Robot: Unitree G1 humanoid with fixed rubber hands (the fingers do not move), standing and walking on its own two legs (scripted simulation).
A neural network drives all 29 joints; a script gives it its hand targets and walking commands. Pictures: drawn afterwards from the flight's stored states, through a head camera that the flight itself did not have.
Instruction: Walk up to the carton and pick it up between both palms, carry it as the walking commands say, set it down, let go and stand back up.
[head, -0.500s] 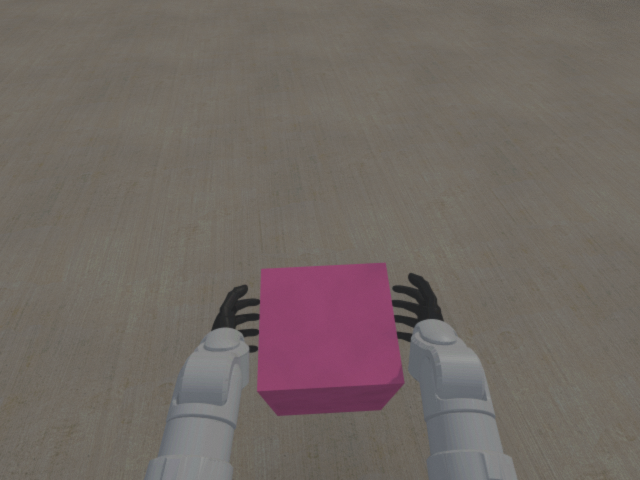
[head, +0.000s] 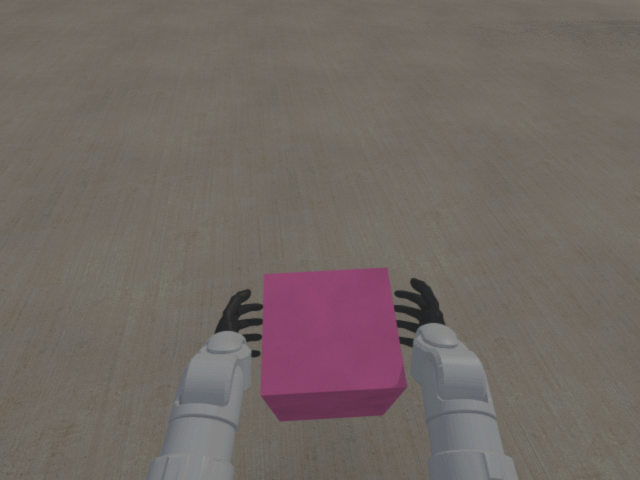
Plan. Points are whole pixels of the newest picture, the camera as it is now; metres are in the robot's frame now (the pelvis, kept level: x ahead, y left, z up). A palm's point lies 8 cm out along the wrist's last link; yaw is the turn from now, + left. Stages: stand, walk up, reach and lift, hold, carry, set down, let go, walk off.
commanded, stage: carry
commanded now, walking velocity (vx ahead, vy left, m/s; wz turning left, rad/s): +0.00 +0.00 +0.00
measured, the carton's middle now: (328, 351) +0.35 -0.01 -0.05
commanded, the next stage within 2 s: hold in 1.00 s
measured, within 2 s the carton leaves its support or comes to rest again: neither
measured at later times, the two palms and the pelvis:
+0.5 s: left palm (223, 387) +0.24 +0.12 +0.04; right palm (442, 376) +0.26 -0.14 +0.05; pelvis -0.05 +0.00 +0.00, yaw +0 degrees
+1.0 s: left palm (223, 385) +0.24 +0.12 +0.04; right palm (444, 379) +0.25 -0.14 +0.05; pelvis -0.05 +0.00 +0.00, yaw +0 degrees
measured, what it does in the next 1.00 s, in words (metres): shifts its weight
